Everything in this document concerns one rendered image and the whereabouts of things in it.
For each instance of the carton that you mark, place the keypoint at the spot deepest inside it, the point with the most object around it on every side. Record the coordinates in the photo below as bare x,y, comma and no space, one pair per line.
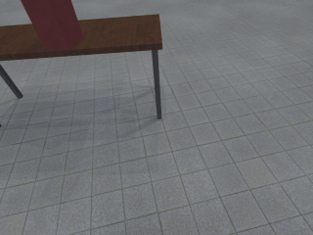
55,22

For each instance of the table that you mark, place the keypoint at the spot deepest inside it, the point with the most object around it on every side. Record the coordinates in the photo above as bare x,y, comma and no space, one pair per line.
101,36

